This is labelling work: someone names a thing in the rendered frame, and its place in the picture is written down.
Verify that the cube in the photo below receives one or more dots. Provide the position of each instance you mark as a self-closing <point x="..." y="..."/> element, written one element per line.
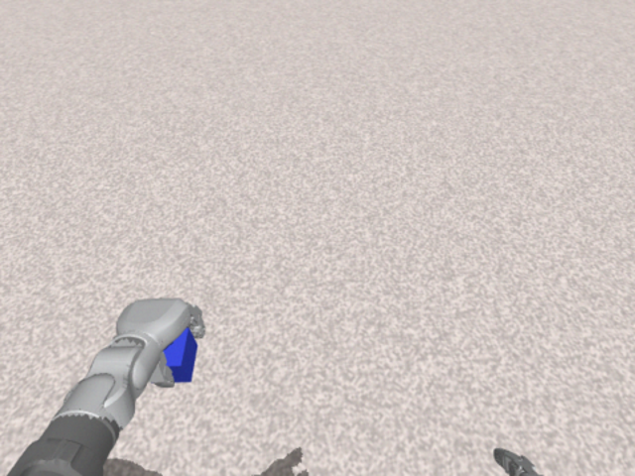
<point x="180" y="356"/>

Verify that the left robot arm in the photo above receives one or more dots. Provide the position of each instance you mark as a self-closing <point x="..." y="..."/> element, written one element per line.
<point x="81" y="435"/>

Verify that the right robot hand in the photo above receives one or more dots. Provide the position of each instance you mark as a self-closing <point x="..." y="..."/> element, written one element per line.
<point x="513" y="464"/>

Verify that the left robot hand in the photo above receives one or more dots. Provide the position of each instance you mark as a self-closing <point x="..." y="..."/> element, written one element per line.
<point x="163" y="319"/>

